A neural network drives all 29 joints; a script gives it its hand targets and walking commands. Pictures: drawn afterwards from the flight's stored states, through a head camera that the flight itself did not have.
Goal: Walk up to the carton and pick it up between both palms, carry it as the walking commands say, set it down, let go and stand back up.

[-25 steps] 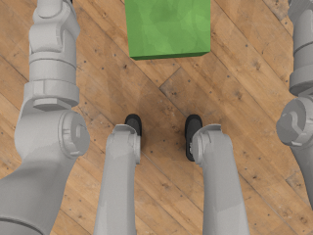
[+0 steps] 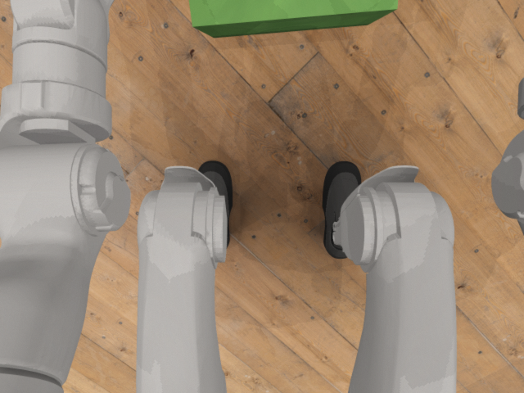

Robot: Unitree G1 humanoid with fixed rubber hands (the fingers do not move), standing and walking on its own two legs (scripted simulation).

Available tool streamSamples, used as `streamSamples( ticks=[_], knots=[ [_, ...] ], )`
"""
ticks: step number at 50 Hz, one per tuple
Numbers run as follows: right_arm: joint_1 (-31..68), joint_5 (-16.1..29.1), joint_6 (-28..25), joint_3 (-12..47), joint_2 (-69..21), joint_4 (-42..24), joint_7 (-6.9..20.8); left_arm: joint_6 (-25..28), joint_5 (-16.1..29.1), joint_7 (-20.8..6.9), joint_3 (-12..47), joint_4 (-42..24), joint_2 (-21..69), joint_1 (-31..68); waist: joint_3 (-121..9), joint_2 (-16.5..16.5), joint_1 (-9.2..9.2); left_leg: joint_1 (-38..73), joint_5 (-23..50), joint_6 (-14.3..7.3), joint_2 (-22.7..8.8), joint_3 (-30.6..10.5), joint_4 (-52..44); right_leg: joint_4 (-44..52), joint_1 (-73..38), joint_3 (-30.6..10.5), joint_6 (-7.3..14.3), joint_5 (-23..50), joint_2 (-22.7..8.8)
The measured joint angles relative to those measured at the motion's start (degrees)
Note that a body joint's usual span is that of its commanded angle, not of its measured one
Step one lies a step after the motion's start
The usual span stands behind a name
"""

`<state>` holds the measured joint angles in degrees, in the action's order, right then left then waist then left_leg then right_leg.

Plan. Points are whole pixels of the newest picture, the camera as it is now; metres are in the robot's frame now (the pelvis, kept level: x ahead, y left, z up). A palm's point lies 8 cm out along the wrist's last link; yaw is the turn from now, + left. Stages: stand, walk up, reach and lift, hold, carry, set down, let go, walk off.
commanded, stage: reach and lift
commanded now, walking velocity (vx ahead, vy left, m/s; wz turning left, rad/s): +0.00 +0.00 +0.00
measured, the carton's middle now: out of the picture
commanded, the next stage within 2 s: none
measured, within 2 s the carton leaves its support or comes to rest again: neither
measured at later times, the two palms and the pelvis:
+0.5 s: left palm out of the picture +0.56 +0.19 -0.26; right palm out of the picture +0.57 -0.21 -0.26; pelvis +0.01 +0.00 -0.06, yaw +0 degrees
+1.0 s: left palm out of the picture +0.57 +0.18 -0.26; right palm out of the picture +0.58 -0.20 -0.25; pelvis +0.01 +0.00 -0.06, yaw -1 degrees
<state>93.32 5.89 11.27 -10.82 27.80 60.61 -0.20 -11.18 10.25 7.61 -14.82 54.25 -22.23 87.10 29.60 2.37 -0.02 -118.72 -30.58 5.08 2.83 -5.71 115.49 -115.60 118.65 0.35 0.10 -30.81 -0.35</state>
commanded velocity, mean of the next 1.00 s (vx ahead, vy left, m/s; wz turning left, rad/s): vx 0.00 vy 0.00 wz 0.00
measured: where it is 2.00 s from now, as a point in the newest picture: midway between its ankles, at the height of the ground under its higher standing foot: (277, 225)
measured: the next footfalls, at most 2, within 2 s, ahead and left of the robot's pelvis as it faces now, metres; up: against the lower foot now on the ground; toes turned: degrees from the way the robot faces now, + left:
none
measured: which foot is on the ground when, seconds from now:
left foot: down 0.00-1.00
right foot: down 0.00-1.00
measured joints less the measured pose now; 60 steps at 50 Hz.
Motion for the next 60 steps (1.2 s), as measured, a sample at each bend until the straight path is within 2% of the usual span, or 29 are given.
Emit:
streamSamples(
  ticks=[11,14,21,25,42,60],
  knots=[
    [0.92,0.49,-2.96,1.89,0.03,4.35,0.13,3.31,0.57,-0.15,1.19,3.53,-0.21,1.15,0.27,0.02,0.00,-7.48,-0.08,0.34,0.51,0.00,6.06,-6.06,7.52,-0.24,0.00,-0.06,0.00],
    [0.92,0.57,-3.49,1.99,0.02,4.48,0.14,3.78,1.44,-0.16,1.77,4.40,-0.21,1.06,0.35,0.16,-0.01,-8.42,-0.58,0.35,-0.22,0.42,7.51,-7.46,8.78,-0.36,0.00,-0.17,0.06],
    [-1.07,1.07,-4.84,4.11,0.01,7.48,0.22,5.86,0.47,-1.53,2.31,11.10,-0.25,1.20,0.28,-0.03,0.00,-8.78,-2.37,0.35,-0.71,0.59,10.33,-10.41,9.43,-0.36,0.00,-1.87,0.07],
    [-1.64,2.56,-5.35,6.01,0.02,7.49,0.22,7.43,0.33,-1.57,2.30,11.67,-0.30,1.14,0.27,-0.86,0.10,-9.28,-2.82,-0.03,-1.52,1.02,11.52,-11.60,9.85,-0.36,0.00,-2.33,0.07],
    [-1.54,4.07,-5.64,6.73,-0.02,7.71,0.59,7.66,1.05,-1.83,3.17,11.84,-0.09,1.12,0.27,-0.87,0.23,-9.56,-2.94,-0.62,-1.83,1.20,12.48,-12.28,9.87,-0.36,0.00,-2.46,0.07],
    [-0.71,4.12,-5.89,7.31,-2.59,7.75,1.23,7.80,-0.57,-2.24,3.25,11.88,1.64,2.47,0.28,-0.87,0.35,-9.54,-3.01,-0.66,-1.86,1.21,12.42,-12.28,9.92,-0.36,0.00,-2.52,0.06]
  ],
)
